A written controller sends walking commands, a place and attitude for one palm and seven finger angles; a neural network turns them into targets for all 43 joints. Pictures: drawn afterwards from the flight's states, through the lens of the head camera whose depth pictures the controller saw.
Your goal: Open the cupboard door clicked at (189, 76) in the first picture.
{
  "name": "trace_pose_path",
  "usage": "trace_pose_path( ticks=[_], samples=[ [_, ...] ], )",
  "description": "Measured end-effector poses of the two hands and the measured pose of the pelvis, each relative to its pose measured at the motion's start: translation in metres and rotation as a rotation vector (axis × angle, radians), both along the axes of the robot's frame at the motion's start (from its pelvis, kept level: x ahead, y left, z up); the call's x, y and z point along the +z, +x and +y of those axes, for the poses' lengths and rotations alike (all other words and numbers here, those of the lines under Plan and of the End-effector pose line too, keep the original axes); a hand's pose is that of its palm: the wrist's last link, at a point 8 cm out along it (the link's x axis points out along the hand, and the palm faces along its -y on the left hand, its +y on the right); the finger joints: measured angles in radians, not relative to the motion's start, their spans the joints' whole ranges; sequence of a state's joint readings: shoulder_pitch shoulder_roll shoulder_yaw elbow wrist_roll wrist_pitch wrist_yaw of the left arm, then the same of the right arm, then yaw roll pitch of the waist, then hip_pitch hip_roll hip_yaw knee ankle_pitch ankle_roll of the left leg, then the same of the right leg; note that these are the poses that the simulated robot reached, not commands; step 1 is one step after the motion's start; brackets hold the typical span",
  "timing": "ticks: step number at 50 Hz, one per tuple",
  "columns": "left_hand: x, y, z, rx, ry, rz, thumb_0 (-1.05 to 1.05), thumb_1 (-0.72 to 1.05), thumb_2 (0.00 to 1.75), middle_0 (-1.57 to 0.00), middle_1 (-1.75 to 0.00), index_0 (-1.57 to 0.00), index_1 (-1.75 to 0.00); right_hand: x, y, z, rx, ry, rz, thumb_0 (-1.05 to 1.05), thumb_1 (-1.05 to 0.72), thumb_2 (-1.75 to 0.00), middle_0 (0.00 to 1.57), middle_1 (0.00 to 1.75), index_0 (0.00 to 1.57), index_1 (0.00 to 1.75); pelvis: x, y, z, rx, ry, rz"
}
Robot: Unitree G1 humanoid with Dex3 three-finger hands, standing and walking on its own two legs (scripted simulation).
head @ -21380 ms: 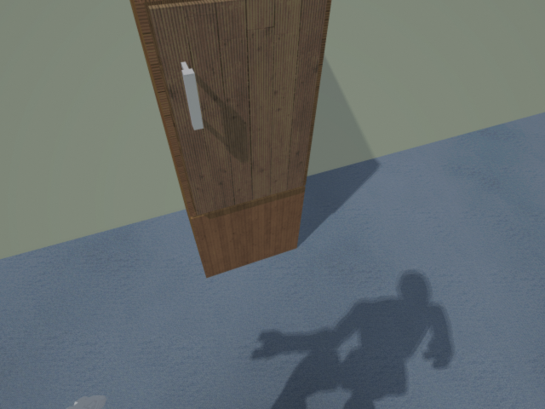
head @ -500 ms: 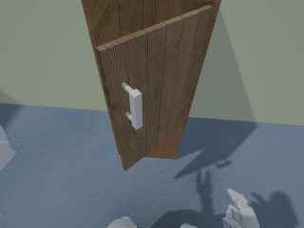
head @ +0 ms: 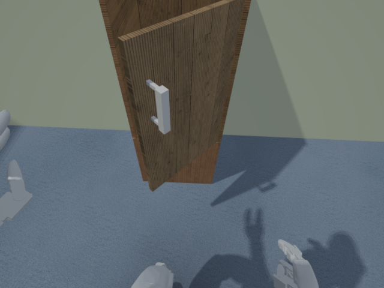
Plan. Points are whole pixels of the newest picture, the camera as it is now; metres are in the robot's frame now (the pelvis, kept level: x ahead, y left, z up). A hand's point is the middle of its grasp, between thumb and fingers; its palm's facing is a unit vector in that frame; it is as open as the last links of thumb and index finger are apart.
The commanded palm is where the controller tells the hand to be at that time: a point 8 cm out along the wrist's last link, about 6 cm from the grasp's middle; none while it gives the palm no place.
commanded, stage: stop stepping back and stand still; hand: left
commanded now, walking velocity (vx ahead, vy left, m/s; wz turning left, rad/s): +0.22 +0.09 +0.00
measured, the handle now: (158, 107) +0.49 +0.14 +0.09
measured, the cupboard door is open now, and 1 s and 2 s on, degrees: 45 45 45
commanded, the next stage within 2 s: let the arm hang, fingers relaxed in 0.68 s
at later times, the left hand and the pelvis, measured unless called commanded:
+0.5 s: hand out of the picture +0.09 +0.26 +0.17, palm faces +0.49 -0.76 -0.43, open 7.4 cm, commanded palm +0.04 +0.29 +0.18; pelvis -0.09 -0.01 +0.01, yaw +0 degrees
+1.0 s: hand out of the picture +0.03 +0.21 -0.12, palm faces +0.08 -0.96 -0.28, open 7.4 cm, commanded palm none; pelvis -0.11 +0.01 -0.01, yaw +4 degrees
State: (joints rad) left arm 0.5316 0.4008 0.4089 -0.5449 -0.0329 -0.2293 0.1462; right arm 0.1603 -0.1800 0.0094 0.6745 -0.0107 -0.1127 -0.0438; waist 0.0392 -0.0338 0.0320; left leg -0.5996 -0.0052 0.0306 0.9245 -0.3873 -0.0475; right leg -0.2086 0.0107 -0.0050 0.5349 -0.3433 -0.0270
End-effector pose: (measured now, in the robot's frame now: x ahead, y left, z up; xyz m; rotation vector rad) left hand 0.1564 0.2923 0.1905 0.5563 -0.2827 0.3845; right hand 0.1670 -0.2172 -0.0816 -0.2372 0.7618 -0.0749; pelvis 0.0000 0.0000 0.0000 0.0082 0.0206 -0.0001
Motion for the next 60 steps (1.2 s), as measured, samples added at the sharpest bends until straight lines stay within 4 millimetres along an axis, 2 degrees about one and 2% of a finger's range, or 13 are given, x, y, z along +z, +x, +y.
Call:
trace_pose_path(
  ticks=[3,7,13,23,31,39,41,43,45,48,51,53,60],
  samples=[
    [-0.004,-0.005,0.004,-0.001,-0.003,0.045,0.02,0.88,0.90,-0.21,-0.30,-0.22,-0.30,0.014,-0.013,-0.005,-0.035,-0.028,-0.016,0.01,-0.91,-0.90,0.20,0.30,0.21,0.30,0.006,-0.009,0.001,-0.010,0.019,0.000],
    [-0.008,-0.015,0.013,-0.016,-0.006,0.038,0.02,0.88,0.90,-0.21,-0.30,-0.22,-0.30,0.023,-0.027,-0.013,-0.066,-0.072,-0.091,0.01,-0.91,-0.90,0.20,0.30,0.21,0.30,-0.001,-0.024,0.009,0.001,-0.018,-0.009],
    [0.000,-0.049,0.013,-0.013,-0.006,0.022,0.02,0.88,0.90,-0.21,-0.30,-0.22,-0.30,0.036,-0.061,-0.012,-0.052,-0.061,-0.129,0.01,-0.91,-0.90,0.20,0.30,0.21,0.30,0.006,-0.054,0.006,0.005,-0.005,-0.040],
    [0.000,-0.109,-0.001,0.086,-0.020,0.040,0.02,0.89,0.90,-0.21,-0.30,-0.21,-0.30,0.006,-0.110,-0.020,-0.015,-0.004,-0.020,0.01,-0.91,-0.90,0.20,0.30,0.21,0.30,0.006,-0.092,-0.013,0.007,0.011,-0.029],
    [-0.006,-0.106,-0.005,0.086,-0.069,0.025,0.02,0.88,0.90,-0.21,-0.30,-0.21,-0.30,0.006,-0.138,-0.040,-0.074,-0.038,0.021,0.01,-0.91,-0.90,0.20,0.30,0.21,0.30,0.013,-0.097,-0.014,0.025,0.034,-0.020],
    [-0.001,-0.099,0.011,0.038,-0.016,-0.020,0.02,0.88,0.90,-0.21,-0.30,-0.22,-0.30,0.009,-0.129,-0.036,-0.107,-0.077,-0.026,0.01,-0.91,-0.90,0.20,0.30,0.21,0.30,0.001,-0.094,0.003,0.012,0.006,-0.038],
    [-0.024,-0.088,0.019,0.037,-0.025,0.086,0.01,0.89,0.90,-0.20,-0.30,-0.21,-0.30,0.002,-0.124,-0.030,-0.067,-0.047,-0.017,0.01,-0.91,-0.90,0.20,0.30,0.20,0.30,-0.001,-0.096,0.009,0.023,0.007,-0.026],
    [-0.077,-0.076,0.026,0.073,-0.131,0.307,0.01,0.89,0.90,-0.20,-0.30,-0.21,-0.30,-0.012,-0.122,-0.024,-0.030,-0.021,0.031,0.01,-0.91,-0.90,0.20,0.30,0.20,0.30,-0.003,-0.099,0.013,0.042,0.014,-0.015],
    [-0.142,-0.077,0.021,0.115,-0.258,0.556,0.01,0.90,0.90,-0.19,-0.30,-0.20,-0.30,-0.026,-0.124,-0.017,-0.004,0.001,0.082,0.01,-0.91,-0.90,0.20,0.30,0.20,0.30,-0.005,-0.103,0.014,0.060,0.023,-0.012],
    [-0.234,-0.110,-0.009,0.133,-0.407,0.902,0.01,0.90,0.90,-0.19,-0.30,-0.20,-0.30,-0.044,-0.135,-0.007,0.005,0.043,0.160,0.01,-0.91,-0.90,0.20,0.30,0.20,0.30,-0.010,-0.105,0.009,0.064,0.037,-0.027],
    [-0.298,-0.169,-0.052,0.124,-0.554,1.218,0.01,0.91,0.90,-0.19,-0.30,-0.20,-0.30,-0.053,-0.158,0.002,-0.013,0.059,0.274,0.01,-0.91,-0.90,0.20,0.30,0.20,0.30,-0.007,-0.105,0.009,0.077,0.013,-0.042],
    [-0.320,-0.203,-0.067,0.183,-0.669,1.308,-0.01,0.94,0.90,-0.20,-0.30,-0.20,-0.30,-0.055,-0.178,0.007,-0.024,0.051,0.359,0.01,-0.91,-0.90,0.20,0.30,0.20,0.30,-0.005,-0.105,0.009,0.084,-0.002,-0.047],
    [-0.328,-0.272,-0.044,0.326,-0.694,1.501,-0.04,1.00,0.90,-0.20,-0.30,-0.21,-0.30,-0.052,-0.238,-0.002,-0.076,-0.015,0.584,0.00,-0.95,-0.90,0.20,0.30,0.21,0.30,0.005,-0.107,0.012,0.087,-0.014,-0.043]
  ],
)
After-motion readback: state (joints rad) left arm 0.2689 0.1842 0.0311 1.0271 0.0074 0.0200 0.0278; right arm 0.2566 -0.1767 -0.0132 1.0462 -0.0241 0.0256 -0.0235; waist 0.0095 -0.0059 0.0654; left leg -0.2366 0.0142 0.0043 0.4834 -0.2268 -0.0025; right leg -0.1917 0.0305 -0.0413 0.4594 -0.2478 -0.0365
